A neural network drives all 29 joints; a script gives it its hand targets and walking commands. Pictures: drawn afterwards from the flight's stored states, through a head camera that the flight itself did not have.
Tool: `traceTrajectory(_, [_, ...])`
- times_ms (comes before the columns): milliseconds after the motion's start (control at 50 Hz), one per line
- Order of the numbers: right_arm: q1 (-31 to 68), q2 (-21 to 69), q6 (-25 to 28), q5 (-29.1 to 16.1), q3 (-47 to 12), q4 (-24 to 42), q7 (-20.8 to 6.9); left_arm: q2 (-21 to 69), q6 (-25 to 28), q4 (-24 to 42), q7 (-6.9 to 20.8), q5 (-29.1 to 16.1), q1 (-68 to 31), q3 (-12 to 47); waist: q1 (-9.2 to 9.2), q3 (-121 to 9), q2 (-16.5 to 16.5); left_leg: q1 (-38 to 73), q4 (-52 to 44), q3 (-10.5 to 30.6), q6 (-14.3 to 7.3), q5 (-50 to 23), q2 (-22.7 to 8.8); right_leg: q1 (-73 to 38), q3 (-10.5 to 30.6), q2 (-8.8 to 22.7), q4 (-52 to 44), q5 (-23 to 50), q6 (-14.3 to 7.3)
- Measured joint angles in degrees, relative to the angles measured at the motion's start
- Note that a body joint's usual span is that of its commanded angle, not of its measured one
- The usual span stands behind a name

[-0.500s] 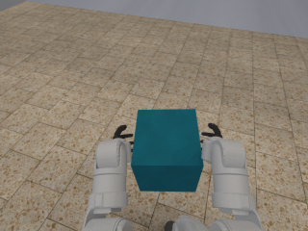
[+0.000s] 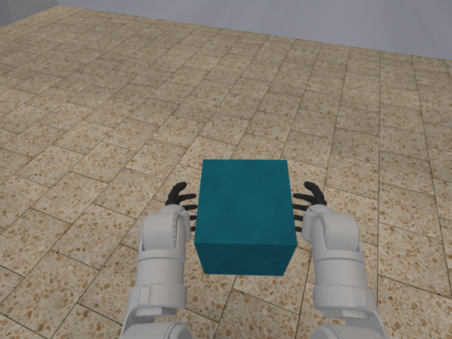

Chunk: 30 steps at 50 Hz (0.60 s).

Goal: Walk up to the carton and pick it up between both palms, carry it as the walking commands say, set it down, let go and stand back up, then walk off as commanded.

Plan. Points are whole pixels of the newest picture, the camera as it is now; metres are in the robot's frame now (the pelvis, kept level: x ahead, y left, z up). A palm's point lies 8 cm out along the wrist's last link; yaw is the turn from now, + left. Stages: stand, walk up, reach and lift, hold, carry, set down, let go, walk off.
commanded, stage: carry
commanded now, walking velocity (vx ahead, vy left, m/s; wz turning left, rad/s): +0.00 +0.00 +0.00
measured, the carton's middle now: (244, 219) +0.36 +0.00 -0.02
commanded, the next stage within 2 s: none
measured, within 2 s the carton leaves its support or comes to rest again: neither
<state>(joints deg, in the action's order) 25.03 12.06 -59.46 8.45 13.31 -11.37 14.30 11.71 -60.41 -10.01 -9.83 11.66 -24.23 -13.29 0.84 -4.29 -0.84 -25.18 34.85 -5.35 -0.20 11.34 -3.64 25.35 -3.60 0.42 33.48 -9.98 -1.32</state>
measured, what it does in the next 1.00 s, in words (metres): stands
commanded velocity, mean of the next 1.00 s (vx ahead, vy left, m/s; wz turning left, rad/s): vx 0.00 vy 0.00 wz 0.00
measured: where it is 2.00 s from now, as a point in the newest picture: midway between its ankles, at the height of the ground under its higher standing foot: outside the picture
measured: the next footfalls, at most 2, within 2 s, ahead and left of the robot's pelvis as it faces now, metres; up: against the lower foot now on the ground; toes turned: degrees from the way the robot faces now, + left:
none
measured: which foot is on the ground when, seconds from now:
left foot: down 0.00-1.00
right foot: down 0.00-1.00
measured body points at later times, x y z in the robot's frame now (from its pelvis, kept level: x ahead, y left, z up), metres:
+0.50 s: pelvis +0.00 +0.03 +0.00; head -0.03 +0.04 +0.45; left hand +0.29 +0.17 +0.05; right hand +0.30 -0.10 +0.05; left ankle +0.07 +0.12 -0.72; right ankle +0.08 -0.11 -0.72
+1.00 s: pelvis +0.02 +0.02 +0.00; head +0.00 +0.03 +0.45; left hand +0.32 +0.16 +0.04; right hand +0.32 -0.11 +0.04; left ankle +0.07 +0.12 -0.72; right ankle +0.08 -0.11 -0.72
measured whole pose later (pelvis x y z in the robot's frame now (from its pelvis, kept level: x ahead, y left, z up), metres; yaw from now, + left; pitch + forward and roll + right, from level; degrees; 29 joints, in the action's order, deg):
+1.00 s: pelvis +0.02 +0.02 +0.00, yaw +0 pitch +1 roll -1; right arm 15.0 8.7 -52.1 7.0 6.9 -8.4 9.3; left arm 9.0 -51.3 -9.4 -7.8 8.6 -16.0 -7.3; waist -0.1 -5.4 -0.3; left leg -22.9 34.0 -5.9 -1.9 12.7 -2.1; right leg 22.4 -3.4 2.0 31.7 -10.7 0.7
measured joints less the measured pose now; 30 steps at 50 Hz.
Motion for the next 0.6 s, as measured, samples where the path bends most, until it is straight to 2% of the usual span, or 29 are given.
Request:
traceTrajectory(40, [-1.6, -0.6, 1.5, 0.2, -0.5, -1.0, -2.4, -0.3, 1.4, -1.3, 0.6, 0.6, 0.7, 0.2, -0.03, -0.9, -0.1, 0.1, -0.4, 0.0, -0.2, -0.4, 0.1, -0.3, -0.1, 0.1, -0.8, 0.5, 0.2])
traceTrajectory(100, [-4.1, -1.6, 1.8, -1.2, -2.7, 1.5, -3.8, -1.1, 2.2, 0.6, 0.8, -0.5, 2.7, 1.8, -0.03, -1.0, 0.1, -0.2, -0.5, -0.1, -0.5, -0.7, 0.3, -0.3, 0.0, 0.3, -1.3, 1.1, 0.5])
traceTrajectory(160, [-5.9, -2.2, 1.8, -2.0, -4.5, 4.1, -3.8, -1.6, 2.5, 2.8, 0.7, -1.6, 4.4, 3.5, -0.13, -0.8, 0.4, -0.5, -0.6, -0.2, -0.9, -0.9, 0.6, -0.1, 0.0, 0.6, -1.6, 1.4, 0.9])
traceTrajectory(280, [-7.5, -2.7, 2.1, -1.6, -5.9, 4.4, -4.0, -2.1, 3.3, 2.8, 1.1, -2.3, 6.0, 4.5, -1.04, -1.4, 0.3, -0.8, -0.8, -0.4, -1.7, -1.1, 1.1, 0.0, 0.1, 1.1, -2.2, 2.0, 1.4])
traceTrajectory(420, [-8.8, -3.0, 1.6, -2.4, -7.0, 6.7, -3.6, -2.7, 2.5, 6.0, 0.7, -4.1, 8.1, 6.0, -1.77, -0.8, -0.1, -0.1, -1.2, -0.7, -2.1, -1.1, 1.6, -0.5, 0.4, 1.7, -2.2, 1.9, 1.9])
traceTrajectory(600, [-8.1, -2.8, 5.7, 0.1, -5.4, 1.0, -5.2, -2.4, 6.7, -0.4, 2.2, -2.5, 6.8, 4.6, -1.79, -2.0, 0.5, 0.7, -1.4, -0.7, -2.3, -0.5, 1.8, -1.4, 0.4, 1.8, -2.6, 1.4, 2.1])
